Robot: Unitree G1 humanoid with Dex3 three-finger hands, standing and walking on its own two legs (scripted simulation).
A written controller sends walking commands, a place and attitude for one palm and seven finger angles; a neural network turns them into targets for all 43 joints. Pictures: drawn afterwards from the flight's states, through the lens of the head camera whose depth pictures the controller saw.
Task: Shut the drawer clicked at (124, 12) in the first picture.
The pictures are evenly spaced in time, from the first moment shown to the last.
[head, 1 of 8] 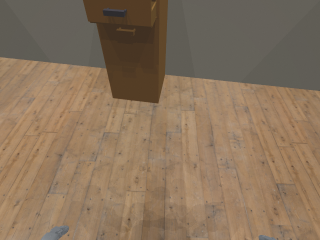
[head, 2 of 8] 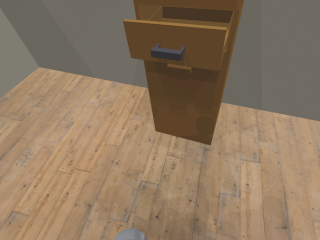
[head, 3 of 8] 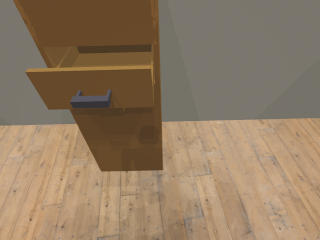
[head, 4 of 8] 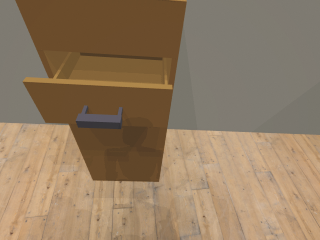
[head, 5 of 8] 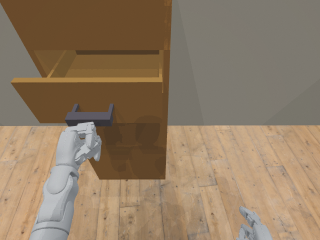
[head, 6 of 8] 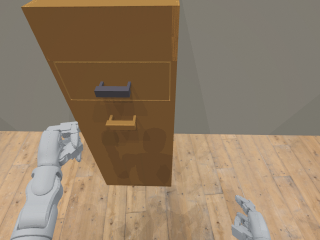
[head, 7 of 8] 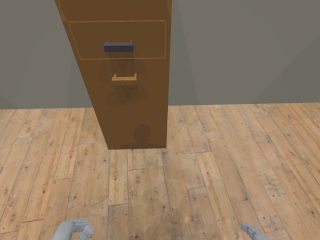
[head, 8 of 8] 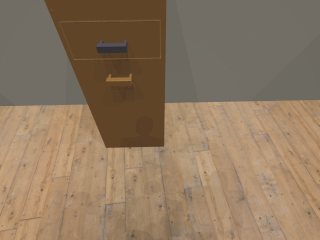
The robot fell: no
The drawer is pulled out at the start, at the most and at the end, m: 0.15 0.15 0.00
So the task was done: yes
